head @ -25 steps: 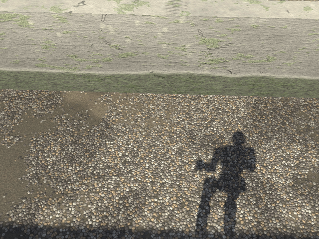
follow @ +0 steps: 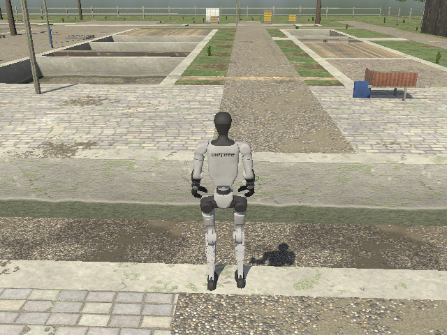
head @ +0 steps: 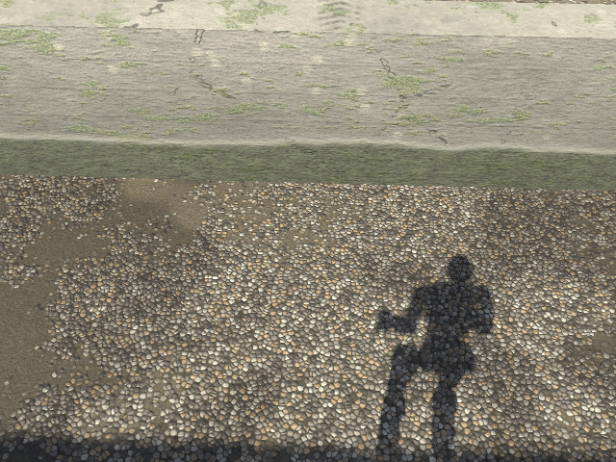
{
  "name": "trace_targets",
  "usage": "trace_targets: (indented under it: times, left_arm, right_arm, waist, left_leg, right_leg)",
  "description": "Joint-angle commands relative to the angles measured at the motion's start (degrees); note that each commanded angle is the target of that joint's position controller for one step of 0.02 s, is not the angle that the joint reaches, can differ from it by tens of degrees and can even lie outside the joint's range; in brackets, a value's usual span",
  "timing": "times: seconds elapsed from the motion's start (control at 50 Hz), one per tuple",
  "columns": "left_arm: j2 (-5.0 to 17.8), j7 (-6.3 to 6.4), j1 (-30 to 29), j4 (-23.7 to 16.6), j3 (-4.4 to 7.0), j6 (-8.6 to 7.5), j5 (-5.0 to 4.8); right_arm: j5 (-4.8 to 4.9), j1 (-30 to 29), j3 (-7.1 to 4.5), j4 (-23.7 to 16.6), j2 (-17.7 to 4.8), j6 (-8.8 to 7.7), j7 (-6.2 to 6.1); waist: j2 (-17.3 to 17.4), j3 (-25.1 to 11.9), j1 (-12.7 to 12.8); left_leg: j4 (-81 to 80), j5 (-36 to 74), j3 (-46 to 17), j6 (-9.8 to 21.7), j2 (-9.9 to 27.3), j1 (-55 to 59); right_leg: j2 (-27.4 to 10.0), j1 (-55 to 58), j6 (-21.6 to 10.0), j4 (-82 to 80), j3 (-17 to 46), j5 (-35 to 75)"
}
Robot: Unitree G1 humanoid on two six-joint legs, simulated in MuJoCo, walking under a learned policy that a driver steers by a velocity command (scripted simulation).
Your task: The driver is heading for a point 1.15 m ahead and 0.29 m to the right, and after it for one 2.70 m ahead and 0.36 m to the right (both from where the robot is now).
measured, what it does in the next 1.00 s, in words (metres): stands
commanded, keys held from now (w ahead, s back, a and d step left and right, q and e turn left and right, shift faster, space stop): w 1.00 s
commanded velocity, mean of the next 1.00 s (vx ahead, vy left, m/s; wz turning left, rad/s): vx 0.50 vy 0.00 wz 0.00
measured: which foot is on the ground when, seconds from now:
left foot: down 0.00-1.00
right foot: down 0.00-1.00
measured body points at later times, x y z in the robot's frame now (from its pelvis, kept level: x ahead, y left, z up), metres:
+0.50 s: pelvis +0.00 +0.00 +0.00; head -0.01 +0.01 +0.45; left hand +0.19 +0.20 -0.09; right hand +0.19 -0.20 -0.08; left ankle -0.05 +0.08 -0.72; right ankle -0.02 -0.13 -0.72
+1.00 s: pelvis +0.00 +0.00 +0.00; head -0.01 +0.01 +0.45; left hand +0.19 +0.20 -0.09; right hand +0.19 -0.20 -0.08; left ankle -0.05 +0.08 -0.72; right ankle -0.02 -0.13 -0.72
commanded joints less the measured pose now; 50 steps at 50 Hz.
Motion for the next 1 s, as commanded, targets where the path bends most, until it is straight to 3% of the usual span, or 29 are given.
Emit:
trace_targets:
  times: [0.02, 0.04, 0.1, 0.16, 0.18, 0.2, 0.26, 0.28, 0.34, 0.36, 0.38, 0.44, 0.46, 0.52, 0.54, 0.56, 0.62, 0.64, 0.66, 0.72, 0.74, 0.76, 0.82, 0.84, 0.86, 0.92, 0.94, 0.96, 1.0]
  left_arm:
    - [4.62, 0.08, -6.41, -5.92, 1.29, -0.49, -0.05]
    - [4.04, 0.33, -3.69, -4.74, 1.25, -0.93, 0.17]
    - [3.76, 0.21, -4.69, -4.9, 1.05, -0.99, 0.13]
    - [3.83, 0.12, -4.4, -4.8, 1.01, -1.01, 0.13]
    - [4.48, 0.02, -6.85, -6.14, 1.07, -0.53, -0.24]
    - [4.1, 0.26, -3.81, -4.62, 1.19, -0.95, 0.17]
    - [4.43, 0.11, -6.94, -6.13, 1.08, -0.53, -0.22]
    - [4.1, 0.32, -3.98, -4.7, 1.21, -0.88, 0.18]
    - [3.79, 0.19, -4.44, -4.78, 0.99, -0.99, 0.15]
    - [4.48, 0.07, -7.02, -6.22, 1.09, -0.46, -0.21]
    - [4.03, 0.27, -3.96, -4.66, 1.16, -0.83, 0.19]
    - [4.4, 0.09, -7.0, -6.16, 1.06, -0.46, -0.18]
    - [4.08, 0.3, -4.05, -4.72, 1.21, -0.83, 0.2]
    - [3.77, 0.18, -4.58, -4.8, 0.98, -0.96, 0.15]
    - [4.46, 0.06, -7.16, -6.25, 1.08, -0.42, -0.2]
    - [4.0, 0.26, -4.1, -4.68, 1.15, -0.8, 0.19]
    - [3.78, 0.18, -4.62, -4.79, 0.98, -0.97, 0.14]
    - [4.47, 0.07, -7.2, -6.24, 1.08, -0.43, -0.2]
    - [3.99, 0.27, -4.12, -4.67, 1.14, -0.81, 0.18]
    - [3.77, 0.19, -4.63, -4.77, 0.97, -0.96, 0.14]
    - [4.46, 0.07, -7.21, -6.22, 1.07, -0.42, -0.19]
    - [3.99, 0.28, -4.12, -4.65, 1.13, -0.8, 0.18]
    - [3.77, 0.19, -4.62, -4.75, 0.96, -0.95, 0.14]
    - [4.47, 0.08, -7.19, -6.2, 1.07, -0.41, -0.19]
    - [4.0, 0.28, -4.1, -4.63, 1.13, -0.78, 0.18]
    - [3.78, 0.2, -4.61, -4.73, 0.96, -0.94, 0.14]
    - [4.48, 0.08, -7.19, -6.19, 1.06, -0.4, -0.18]
    - [4.01, 0.29, -4.09, -4.61, 1.12, -0.77, 0.18]
    - [3.72, 0.23, -4.55, -4.82, 0.95, -0.88, 0.16]
  right_arm:
    - [-0.95, -5.86, -1.01, -6.22, -3.1, -1.64, 0.65]
    - [-0.04, -2.65, -1.11, -4.63, -3.59, -1.6, -0.08]
    - [0.23, -5.09, -1.11, -5.29, -3.74, -1.08, -0.35]
    - [0.15, -4.77, -1.11, -5.33, -3.73, -0.91, -0.31]
    - [-0.58, -7.36, -0.92, -6.74, -3.31, -1.27, 0.45]
    - [-0.08, -3.09, -1.13, -4.93, -3.55, -1.35, -0.15]
    - [-0.57, -7.43, -0.94, -6.69, -3.32, -1.42, 0.41]
    - [-0.02, -3.19, -1.12, -4.97, -3.56, -1.36, -0.19]
    - [0.16, -4.7, -1.11, -5.3, -3.74, -1.07, -0.35]
    - [-0.53, -7.36, -0.91, -6.77, -3.29, -1.3, 0.41]
    - [-0.04, -3.1, -1.1, -4.99, -3.52, -1.31, -0.17]
    - [-0.57, -7.34, -0.91, -6.74, -3.28, -1.42, 0.41]
    - [-0.01, -3.09, -1.11, -5.02, -3.53, -1.39, -0.18]
    - [0.18, -4.61, -1.1, -5.36, -3.73, -1.11, -0.34]
    - [-0.52, -7.29, -0.9, -6.84, -3.28, -1.33, 0.42]
    - [-0.03, -3.01, -1.08, -5.05, -3.5, -1.35, -0.16]
    - [0.17, -4.51, -1.1, -5.38, -3.75, -1.14, -0.33]
    - [-0.52, -7.21, -0.9, -6.87, -3.28, -1.36, 0.42]
    - [-0.04, -2.92, -1.08, -5.08, -3.5, -1.37, -0.16]
    - [0.16, -4.41, -1.1, -5.4, -3.74, -1.15, -0.34]
    - [-0.54, -7.13, -0.9, -6.88, -3.27, -1.37, 0.42]
    - [-0.05, -2.82, -1.08, -5.1, -3.49, -1.38, -0.16]
    - [0.15, -4.32, -1.1, -5.42, -3.73, -1.16, -0.34]
    - [-0.55, -7.05, -0.9, -6.89, -3.27, -1.37, 0.41]
    - [-0.06, -2.74, -1.09, -5.11, -3.48, -1.38, -0.17]
    - [0.15, -4.24, -1.11, -5.43, -3.74, -1.16, -0.35]
    - [-0.55, -6.98, -0.91, -6.9, -3.27, -1.38, 0.4]
    - [-0.06, -2.66, -1.09, -5.12, -3.48, -1.39, -0.18]
    - [0.16, -3.97, -1.1, -5.4, -3.73, -1.22, -0.35]
  waist:
    - [-0.28, -3.79, -1.21]
    - [-0.1, -7.58, -0.29]
    - [0.88, -3.12, 0.13]
    - [1.11, -2.62, 0.08]
    - [0.52, -0.6, -0.77]
    - [0.28, -6.38, -0.31]
    - [0.33, -0.95, -0.75]
    - [0.24, -6.34, -0.28]
    - [0.97, -3.1, 0.09]
    - [0.48, -0.61, -0.73]
    - [0.43, -6.21, -0.28]
    - [0.5, -0.98, -0.72]
    - [0.34, -6.38, -0.26]
    - [1.01, -3.08, 0.1]
    - [0.52, -0.58, -0.71]
    - [0.45, -6.19, -0.28]
    - [0.96, -3.06, 0.09]
    - [0.47, -0.56, -0.72]
    - [0.41, -6.19, -0.3]
    - [0.95, -3.08, 0.07]
    - [0.47, -0.58, -0.73]
    - [0.4, -6.22, -0.31]
    - [0.95, -3.1, 0.07]
    - [0.49, -0.59, -0.73]
    - [0.42, -6.23, -0.31]
    - [0.96, -3.1, 0.06]
    - [0.51, -0.59, -0.73]
    - [0.42, -6.24, -0.32]
    - [1.0, -3.38, 0.09]
  left_leg:
    - [-4.17, 27.04, -2.52, 0.34, 4.79, -4.29]
    - [-6.06, 20.28, -4.39, 0.42, 4.78, -3.09]
    - [-7.0, 19.6, -5.11, 0.79, 5.19, -4.43]
    - [-7.14, 19.2, -5.03, 0.81, 5.11, -4.8]
    - [-4.66, 26.54, -2.72, 0.53, 4.99, -5.52]
    - [-6.32, 20.01, -4.44, 0.58, 4.94, -3.36]
    - [-4.48, 26.9, -2.65, 0.51, 5.04, -5.25]
    - [-6.2, 20.47, -4.36, 0.55, 5.02, -3.28]
    - [-6.88, 19.56, -4.84, 0.8, 5.2, -4.45]
    - [-4.54, 26.97, -2.57, 0.49, 5.11, -5.42]
    - [-6.21, 20.31, -4.29, 0.57, 5.07, -3.48]
    - [-4.43, 26.98, -2.53, 0.53, 5.14, -5.28]
    - [-6.17, 20.48, -4.24, 0.57, 5.14, -3.31]
    - [-6.88, 19.44, -4.73, 0.81, 5.31, -4.52]
    - [-4.53, 26.86, -2.46, 0.5, 5.21, -5.49]
    - [-6.21, 20.16, -4.17, 0.58, 5.17, -3.55]
    - [-6.88, 19.33, -4.63, 0.81, 5.33, -4.53]
    - [-4.51, 26.79, -2.38, 0.5, 5.23, -5.5]
    - [-6.19, 20.11, -4.06, 0.57, 5.19, -3.53]
    - [-6.85, 19.33, -4.52, 0.8, 5.36, -4.5]
    - [-4.47, 26.81, -2.28, 0.49, 5.26, -5.47]
    - [-6.14, 20.14, -3.95, 0.56, 5.22, -3.49]
    - [-6.8, 19.37, -4.41, 0.79, 5.39, -4.46]
    - [-4.42, 26.85, -2.18, 0.48, 5.29, -5.44]
    - [-6.1, 20.17, -3.84, 0.55, 5.25, -3.46]
    - [-6.76, 19.41, -4.31, 0.79, 5.43, -4.43]
    - [-4.37, 26.89, -2.09, 0.47, 5.32, -5.42]
    - [-6.05, 20.21, -3.74, 0.55, 5.29, -3.43]
    - [-6.71, 19.46, -4.13, 0.69, 5.41, -4.45]
  right_leg:
    - [-3.29, 4.3, -2.12, -1.42, 3.05, 28.83]
    - [-2.09, 7.23, -2.16, -1.87, 2.14, 18.23]
    - [-1.63, 4.72, -1.95, -2.57, 1.94, 14.95]
    - [-1.68, 4.5, -1.91, -2.55, 2.04, 15.06]
    - [-2.84, 2.47, -1.79, -1.87, 2.75, 26.43]
    - [-1.99, 6.46, -2.13, -1.97, 2.27, 17.38]
    - [-2.84, 2.64, -1.89, -1.83, 2.77, 26.75]
    - [-1.87, 6.39, -2.13, -1.88, 2.22, 17.39]
    - [-1.64, 4.65, -1.99, -2.45, 2.08, 15.32]
    - [-2.68, 2.39, -1.79, -1.73, 2.71, 26.37]
    - [-1.86, 6.23, -2.09, -1.85, 2.25, 17.22]
    - [-2.73, 2.53, -1.84, -1.71, 2.77, 26.54]
    - [-1.79, 6.28, -2.09, -1.8, 2.25, 17.18]
    - [-1.57, 4.53, -1.95, -2.39, 2.13, 15.14]
    - [-2.6, 2.27, -1.76, -1.67, 2.75, 26.2]
    - [-1.8, 6.11, -2.06, -1.8, 2.31, 17.03]
    - [-1.55, 4.49, -1.97, -2.36, 2.18, 15.18]
    - [-2.59, 2.22, -1.78, -1.65, 2.81, 26.27]
    - [-1.78, 6.07, -2.07, -1.78, 2.35, 17.1]
    - [-1.52, 4.45, -1.98, -2.33, 2.22, 15.24]
    - [-2.56, 2.17, -1.79, -1.62, 2.84, 26.34]
    - [-1.75, 6.03, -2.08, -1.74, 2.39, 17.18]
    - [-1.49, 4.41, -1.98, -2.29, 2.26, 15.31]
    - [-2.52, 2.13, -1.8, -1.58, 2.87, 26.42]
    - [-1.72, 5.99, -2.09, -1.7, 2.43, 17.25]
    - [-1.46, 4.37, -1.99, -2.25, 2.29, 15.37]
    - [-2.49, 2.09, -1.81, -1.54, 2.91, 26.49]
    - [-1.69, 5.95, -2.1, -1.66, 2.46, 17.31]
    - [-1.43, 4.47, -1.93, -2.2, 2.29, 15.54]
